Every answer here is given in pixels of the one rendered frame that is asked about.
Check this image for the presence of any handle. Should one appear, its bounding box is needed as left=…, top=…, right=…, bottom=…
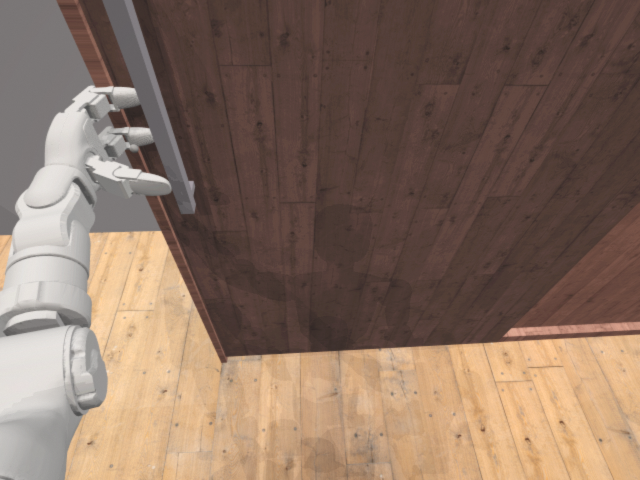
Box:
left=102, top=0, right=196, bottom=214

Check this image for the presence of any robot left forearm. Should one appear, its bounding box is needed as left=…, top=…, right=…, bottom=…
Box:
left=0, top=165, right=97, bottom=337

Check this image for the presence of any robot left hand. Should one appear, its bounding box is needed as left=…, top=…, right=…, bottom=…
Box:
left=45, top=86, right=172, bottom=199

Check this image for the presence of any wardrobe door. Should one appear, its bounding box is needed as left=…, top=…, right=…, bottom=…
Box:
left=512, top=202, right=640, bottom=328
left=78, top=0, right=640, bottom=357

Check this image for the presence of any left robot upper arm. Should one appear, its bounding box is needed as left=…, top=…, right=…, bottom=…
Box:
left=0, top=325, right=108, bottom=480

